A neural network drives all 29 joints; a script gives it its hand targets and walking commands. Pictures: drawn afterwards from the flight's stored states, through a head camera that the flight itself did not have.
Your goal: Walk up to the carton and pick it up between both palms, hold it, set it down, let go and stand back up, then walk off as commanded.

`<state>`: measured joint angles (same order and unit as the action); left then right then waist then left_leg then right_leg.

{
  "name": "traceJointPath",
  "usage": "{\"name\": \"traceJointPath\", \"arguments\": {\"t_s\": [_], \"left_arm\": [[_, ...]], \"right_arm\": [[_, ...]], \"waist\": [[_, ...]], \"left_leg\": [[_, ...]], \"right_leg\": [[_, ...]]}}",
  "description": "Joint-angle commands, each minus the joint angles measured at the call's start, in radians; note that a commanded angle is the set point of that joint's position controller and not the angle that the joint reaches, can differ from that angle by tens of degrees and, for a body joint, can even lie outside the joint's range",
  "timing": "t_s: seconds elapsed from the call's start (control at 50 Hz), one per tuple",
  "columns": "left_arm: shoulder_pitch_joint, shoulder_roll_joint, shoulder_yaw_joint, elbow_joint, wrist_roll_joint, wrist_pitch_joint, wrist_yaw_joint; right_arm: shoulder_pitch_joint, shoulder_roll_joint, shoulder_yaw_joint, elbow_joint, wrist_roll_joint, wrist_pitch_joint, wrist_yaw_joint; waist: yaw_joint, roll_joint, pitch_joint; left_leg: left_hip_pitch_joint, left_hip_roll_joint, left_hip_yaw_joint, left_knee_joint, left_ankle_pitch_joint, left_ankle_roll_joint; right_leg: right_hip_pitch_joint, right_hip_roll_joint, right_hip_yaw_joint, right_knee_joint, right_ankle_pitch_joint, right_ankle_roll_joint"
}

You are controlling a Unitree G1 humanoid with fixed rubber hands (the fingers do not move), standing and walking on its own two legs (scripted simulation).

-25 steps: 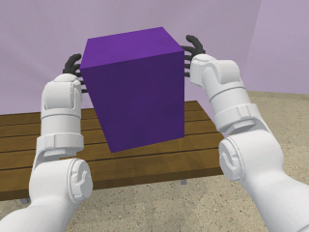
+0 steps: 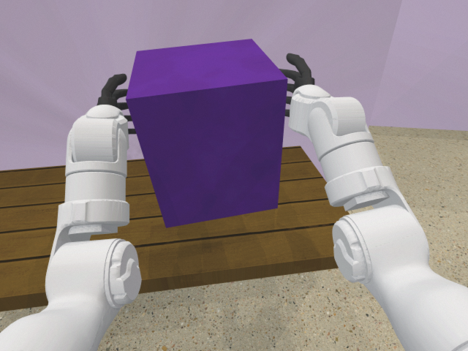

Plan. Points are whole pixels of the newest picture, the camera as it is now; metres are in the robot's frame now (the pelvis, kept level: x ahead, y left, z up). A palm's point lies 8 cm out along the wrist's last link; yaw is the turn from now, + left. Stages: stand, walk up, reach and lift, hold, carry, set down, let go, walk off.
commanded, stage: hold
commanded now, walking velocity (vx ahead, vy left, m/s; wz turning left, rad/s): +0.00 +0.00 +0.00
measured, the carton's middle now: (209, 132) +0.42 +0.01 +0.25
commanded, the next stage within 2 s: none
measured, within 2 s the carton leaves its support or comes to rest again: neither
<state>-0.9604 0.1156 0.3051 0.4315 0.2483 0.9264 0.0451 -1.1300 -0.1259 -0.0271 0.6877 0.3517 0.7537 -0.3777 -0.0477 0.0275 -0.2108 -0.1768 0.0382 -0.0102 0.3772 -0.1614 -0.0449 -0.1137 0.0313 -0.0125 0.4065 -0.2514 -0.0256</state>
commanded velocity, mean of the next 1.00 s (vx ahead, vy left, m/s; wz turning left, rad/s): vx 0.00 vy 0.00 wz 0.00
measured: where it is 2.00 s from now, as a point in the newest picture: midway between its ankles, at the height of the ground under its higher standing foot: outside the picture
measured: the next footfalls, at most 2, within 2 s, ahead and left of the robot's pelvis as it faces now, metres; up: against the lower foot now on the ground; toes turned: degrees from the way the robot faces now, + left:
none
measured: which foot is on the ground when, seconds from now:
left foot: down 0.00-1.00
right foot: down 0.00-1.00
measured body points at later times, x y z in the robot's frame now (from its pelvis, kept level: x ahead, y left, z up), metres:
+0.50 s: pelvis -0.03 +0.01 +0.00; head -0.15 -0.01 +0.43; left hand +0.33 +0.18 +0.33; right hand +0.33 -0.12 +0.35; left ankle +0.03 +0.15 -0.74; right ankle -0.02 -0.09 -0.74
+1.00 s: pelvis -0.01 +0.00 +0.00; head -0.11 +0.00 +0.44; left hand +0.37 +0.17 +0.31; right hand +0.38 -0.13 +0.34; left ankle +0.03 +0.15 -0.74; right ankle -0.02 -0.09 -0.74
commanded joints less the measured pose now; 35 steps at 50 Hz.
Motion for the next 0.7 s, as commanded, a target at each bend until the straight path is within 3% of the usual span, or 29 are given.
{"name": "traceJointPath", "arguments": {"t_s": [0.0,0.02,0.04,0.06,0.08,0.1,0.12,0.14,0.16,0.18,0.2,0.26,0.28,0.3,0.32,0.36,0.4,0.42,0.44,0.46,0.48,0.5,0.52,0.56,0.58,0.6,0.62,0.64,0.68], "left_arm": [[-0.711,-0.457,-0.210,-0.351,-0.191,-0.039,-0.219],[-0.655,-0.496,-0.230,-0.339,-0.184,-0.027,-0.236],[-0.645,-0.523,-0.254,-0.302,-0.177,-0.018,-0.245],[-0.662,-0.538,-0.260,-0.321,-0.187,-0.020,-0.253],[-0.614,-0.511,-0.230,-0.294,-0.173,-0.014,-0.265],[-0.757,-0.528,-0.266,-0.346,-0.194,-0.032,-0.263],[-0.772,-0.535,-0.273,-0.317,-0.202,-0.038,-0.258],[-0.765,-0.538,-0.258,-0.281,-0.199,-0.042,-0.257],[-0.811,-0.523,-0.260,-0.289,-0.211,-0.053,-0.259],[-0.831,-0.553,-0.280,-0.300,-0.222,-0.064,-0.256],[-0.825,-0.553,-0.273,-0.278,-0.216,-0.063,-0.254],[-0.813,-0.550,-0.263,-0.226,-0.217,-0.069,-0.233],[-0.835,-0.555,-0.248,-0.190,-0.219,-0.076,-0.240],[-0.858,-0.543,-0.241,-0.184,-0.205,-0.079,-0.238],[-0.874,-0.563,-0.259,-0.202,-0.225,-0.085,-0.239],[-0.897,-0.562,-0.259,-0.125,-0.210,-0.088,-0.237],[-0.911,-0.554,-0.232,-0.077,-0.197,-0.095,-0.238],[-0.924,-0.545,-0.217,-0.041,-0.183,-0.103,-0.246],[-0.923,-0.552,-0.207,-0.070,-0.192,-0.105,-0.246],[-0.954,-0.546,-0.207,-0.041,-0.188,-0.108,-0.244],[-0.950,-0.529,-0.210,-0.026,-0.193,-0.114,-0.245],[-1.016,-0.515,-0.193,-0.021,-0.200,-0.131,-0.237],[-1.020,-0.553,-0.240,-0.035,-0.231,-0.141,-0.234],[-1.089,-0.525,-0.230,0.006,-0.229,-0.147,-0.223],[-1.122,-0.559,-0.277,-0.009,-0.253,-0.161,-0.212],[-1.114,-0.541,-0.255,-0.003,-0.243,-0.171,-0.204],[-1.140,-0.560,-0.283,-0.039,-0.265,-0.182,-0.194],[-1.150,-0.549,-0.280,-0.029,-0.277,-0.188,-0.190],[-1.202,-0.590,-0.333,-0.080,-0.300,-0.206,-0.166]], "right_arm": [[-0.613,0.563,0.320,-0.336,0.279,0.056,0.141],[-0.597,0.532,0.298,-0.371,0.262,0.056,0.141],[-0.587,0.515,0.279,-0.354,0.245,0.055,0.142],[-0.579,0.522,0.277,-0.335,0.251,0.061,0.148],[-0.581,0.523,0.291,-0.347,0.257,0.065,0.149],[-0.630,0.545,0.281,-0.313,0.246,0.055,0.160],[-0.624,0.526,0.255,-0.309,0.242,0.055,0.164],[-0.672,0.544,0.270,-0.313,0.237,0.045,0.167],[-0.669,0.551,0.242,-0.299,0.220,0.048,0.169],[-0.658,0.564,0.238,-0.293,0.209,0.036,0.173],[-0.688,0.566,0.240,-0.284,0.220,0.026,0.181],[-0.694,0.570,0.257,-0.282,0.211,0.024,0.190],[-0.751,0.577,0.228,-0.276,0.196,0.011,0.192],[-0.717,0.579,0.208,-0.213,0.185,0.016,0.197],[-0.723,0.597,0.207,-0.243,0.171,0.003,0.200],[-0.714,0.558,0.152,-0.120,0.131,0.010,0.211],[-0.724,0.574,0.131,-0.061,0.111,0.002,0.229],[-0.706,0.562,0.098,0.016,0.086,0.001,0.235],[-0.739,0.561,0.112,-0.033,0.099,-0.007,0.242],[-0.719,0.554,0.077,0.042,0.076,-0.003,0.250],[-0.764,0.584,0.104,0.001,0.088,-0.014,0.256],[-0.767,0.599,0.065,0.027,0.067,-0.022,0.257],[-0.756,0.598,0.068,0.041,0.068,-0.023,0.258],[-0.778,0.582,0.022,0.126,0.058,-0.024,0.267],[-0.774,0.587,0.017,0.120,0.059,-0.040,0.270],[-0.784,0.595,0.005,0.126,0.053,-0.053,0.274],[-0.789,0.615,0.018,0.103,0.056,-0.058,0.277],[-0.790,0.620,0.013,0.125,0.058,-0.061,0.278],[-0.813,0.639,0.015,0.118,0.074,-0.083,0.278]], "waist": [[-0.076,-0.020,-0.328],[-0.103,-0.054,-0.331],[-0.124,-0.024,-0.293],[-0.126,-0.013,-0.288],[-0.101,-0.048,-0.284],[-0.108,-0.011,-0.323],[-0.110,0.006,-0.320],[-0.094,-0.012,-0.310],[-0.115,-0.029,-0.293],[-0.127,-0.023,-0.307],[-0.095,0.004,-0.305],[-0.068,-0.018,-0.299],[-0.072,-0.046,-0.266],[-0.086,-0.042,-0.260],[-0.096,-0.039,-0.285],[-0.117,-0.010,-0.206],[-0.101,-0.025,-0.175],[-0.110,-0.020,-0.105],[-0.091,-0.025,-0.158],[-0.101,0.001,-0.107],[-0.078,-0.031,-0.147],[-0.101,-0.050,-0.137],[-0.115,-0.037,-0.153],[-0.117,0.026,-0.126],[-0.139,0.044,-0.148],[-0.107,0.025,-0.132],[-0.137,0.031,-0.190],[-0.118,0.022,-0.173],[-0.136,0.069,-0.249]], "left_leg": [[0.159,-0.125,-0.021,-0.014,0.260,-0.018],[0.149,-0.116,-0.014,-0.024,0.244,-0.021],[0.155,-0.111,-0.017,-0.026,0.227,-0.030],[0.165,-0.107,-0.015,-0.038,0.208,-0.034],[0.173,-0.105,-0.007,-0.042,0.200,-0.012],[0.162,-0.098,-0.008,-0.053,0.187,-0.026],[0.176,-0.092,-0.013,-0.050,0.175,-0.028],[0.169,-0.087,-0.014,-0.055,0.148,-0.022],[0.156,-0.086,-0.019,-0.065,0.126,-0.012],[0.169,-0.075,-0.018,-0.055,0.153,-0.026],[0.155,-0.081,-0.006,-0.051,0.155,-0.028],[0.162,-0.076,-0.023,-0.050,0.153,-0.003],[0.126,-0.078,-0.015,-0.064,0.090,-0.006],[0.126,-0.077,-0.017,-0.068,0.052,0.005],[0.131,-0.071,-0.012,-0.067,0.042,-0.002],[0.105,-0.059,-0.017,-0.092,-0.021,-0.006],[0.068,-0.051,-0.016,-0.111,-0.102,0.006],[0.047,-0.039,-0.017,-0.139,-0.150,0.011],[0.066,-0.051,-0.007,-0.122,-0.126,0.015],[0.049,-0.045,-0.012,-0.141,-0.173,0.015],[0.029,-0.049,0.001,-0.123,-0.182,0.023],[0.026,-0.041,-0.010,-0.132,-0.201,0.030],[0.028,-0.041,-0.010,-0.128,-0.200,0.019],[-0.045,-0.032,-0.030,-0.163,-0.294,0.018],[-0.065,-0.027,-0.034,-0.155,-0.314,0.001],[-0.052,-0.027,-0.026,-0.153,-0.267,0.006],[-0.037,-0.029,-0.040,-0.153,-0.263,0.006],[-0.049,-0.033,-0.031,-0.149,-0.283,0.006],[0.005,-0.035,-0.039,-0.125,-0.218,-0.019]], "right_leg": [[0.235,0.034,0.034,-0.060,0.758,0.134],[0.264,0.041,0.031,-0.052,0.739,0.128],[0.242,0.042,0.027,-0.066,0.677,0.118],[0.216,0.040,0.026,-0.082,0.620,0.120],[0.206,0.036,0.035,-0.091,0.620,0.121],[0.182,0.043,0.030,-0.094,0.555,0.109],[0.164,0.043,0.040,-0.103,0.513,0.099],[0.131,0.043,0.035,-0.113,0.442,0.102],[0.135,0.031,0.036,-0.113,0.442,0.101],[0.129,0.039,0.029,-0.108,0.438,0.098],[0.101,0.043,0.030,-0.114,0.408,0.096],[0.085,0.044,0.043,-0.125,0.378,0.080],[0.065,0.035,0.034,-0.138,0.322,0.088],[0.067,0.033,0.036,-0.140,0.288,0.086],[0.050,0.037,0.040,-0.148,0.221,0.083],[0.009,0.041,0.034,-0.158,0.119,0.059],[-0.016,0.046,0.039,-0.168,0.002,0.043],[-0.036,0.046,0.037,-0.166,-0.040,0.034],[-0.045,0.038,0.041,-0.173,-0.049,0.046],[-0.071,0.038,0.041,-0.183,-0.102,0.036],[-0.061,0.035,0.054,-0.189,-0.131,0.038],[-0.061,0.032,0.056,-0.185,-0.135,0.043],[-0.076,0.037,0.049,-0.174,-0.110,0.038],[-0.065,0.040,0.053,-0.164,-0.146,0.029],[-0.041,0.037,0.058,-0.160,-0.138,0.027],[-0.053,0.048,0.031,-0.146,-0.105,0.027],[-0.040,0.048,0.031,-0.140,-0.064,0.022],[-0.058,0.046,0.037,-0.142,-0.086,0.022],[-0.079,0.034,0.032,-0.131,-0.025,0.024]]}}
